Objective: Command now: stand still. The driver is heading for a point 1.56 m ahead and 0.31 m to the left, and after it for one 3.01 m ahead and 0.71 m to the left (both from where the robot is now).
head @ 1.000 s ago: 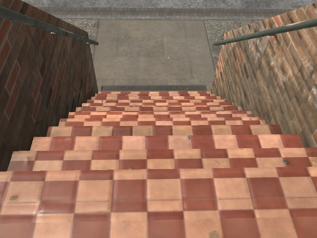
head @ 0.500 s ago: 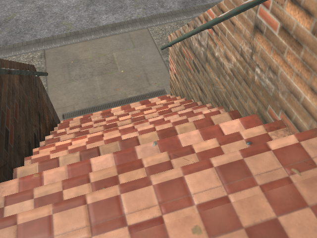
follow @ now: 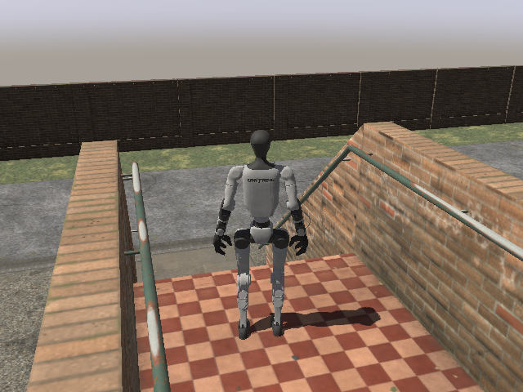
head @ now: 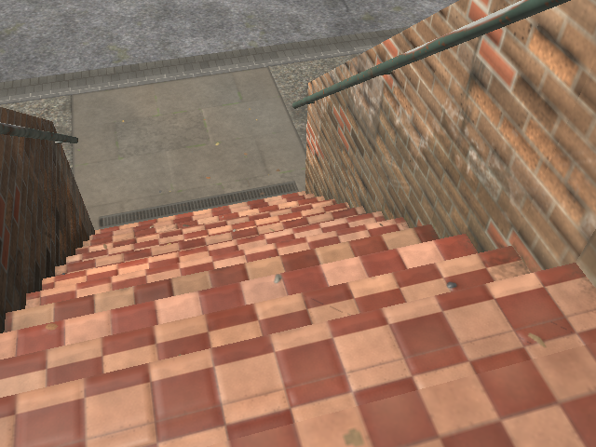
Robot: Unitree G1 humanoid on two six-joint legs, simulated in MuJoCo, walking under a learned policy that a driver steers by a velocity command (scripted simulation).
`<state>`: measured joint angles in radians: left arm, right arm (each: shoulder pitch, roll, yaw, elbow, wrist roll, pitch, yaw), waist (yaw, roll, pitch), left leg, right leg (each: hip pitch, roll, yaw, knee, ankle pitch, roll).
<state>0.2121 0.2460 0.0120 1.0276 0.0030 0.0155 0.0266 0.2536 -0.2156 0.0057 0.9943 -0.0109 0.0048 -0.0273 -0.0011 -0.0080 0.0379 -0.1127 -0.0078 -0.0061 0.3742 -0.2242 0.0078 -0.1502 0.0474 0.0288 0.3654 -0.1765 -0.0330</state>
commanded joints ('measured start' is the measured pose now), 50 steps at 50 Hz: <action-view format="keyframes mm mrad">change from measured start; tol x16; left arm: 1 13 84 15 -1 2 -10 3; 25 63 -4 2 28 34 -45 -17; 31 485 139 53 147 19 -73 -7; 35 264 41 29 61 14 -103 -8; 50 359 58 14 88 20 -118 6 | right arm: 1 29 -102 -16 0 1 -9 -5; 24 149 -121 -50 102 -2 1 -3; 46 -366 -12 -30 -148 -11 -37 59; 50 -162 -66 -55 -110 -6 -50 37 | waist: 1 0 32 25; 23 -25 175 122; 28 87 103 106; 31 137 -244 99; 34 17 -51 142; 50 -48 -108 8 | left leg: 1 -68 105 -109 -93 24 32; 16 -91 93 -110 -94 15 41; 23 -118 240 -373 -234 -623 184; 28 -326 165 -226 -122 -467 159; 31 -690 -41 45 536 -334 92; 33 -673 50 -22 667 -156 98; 42 -660 49 94 511 83 20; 50 -240 -64 148 220 85 126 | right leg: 1 0 -103 108 -65 41 -16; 17 -16 -98 91 -50 -27 -10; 21 -194 -10 24 104 -390 -41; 24 -259 -31 -63 312 -218 -34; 28 60 2 -97 86 -197 -60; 31 261 -412 623 -294 -655 -196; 32 172 -412 606 -289 -646 -213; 37 167 -245 227 -275 -75 -142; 47 191 -232 56 -195 566 -149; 50 224 -237 9 38 945 -115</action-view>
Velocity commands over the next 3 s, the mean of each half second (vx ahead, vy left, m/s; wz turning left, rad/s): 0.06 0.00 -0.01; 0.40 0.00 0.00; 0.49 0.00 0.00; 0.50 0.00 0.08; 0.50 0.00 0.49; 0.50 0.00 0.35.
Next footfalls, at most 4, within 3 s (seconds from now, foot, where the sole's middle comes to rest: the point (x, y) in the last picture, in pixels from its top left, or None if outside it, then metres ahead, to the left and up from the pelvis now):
1.04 left None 0.41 0.07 -0.78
1.60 right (336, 379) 0.69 -0.07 -0.78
2.30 left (255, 334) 0.94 0.15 -0.98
2.90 right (278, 297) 1.21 0.09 -1.18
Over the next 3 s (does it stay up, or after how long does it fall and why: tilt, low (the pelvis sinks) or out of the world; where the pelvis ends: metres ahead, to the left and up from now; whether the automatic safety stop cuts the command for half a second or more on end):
stays up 1.14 0.15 -0.42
